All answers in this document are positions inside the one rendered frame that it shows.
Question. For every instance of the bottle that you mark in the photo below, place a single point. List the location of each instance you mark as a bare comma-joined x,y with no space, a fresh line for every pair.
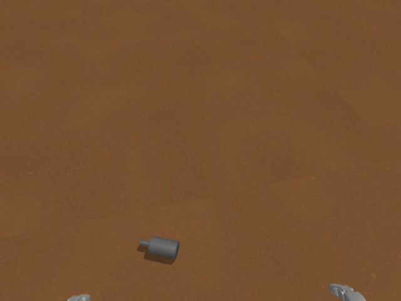
162,246

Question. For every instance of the right robot hand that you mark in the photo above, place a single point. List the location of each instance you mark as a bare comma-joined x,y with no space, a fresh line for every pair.
345,293

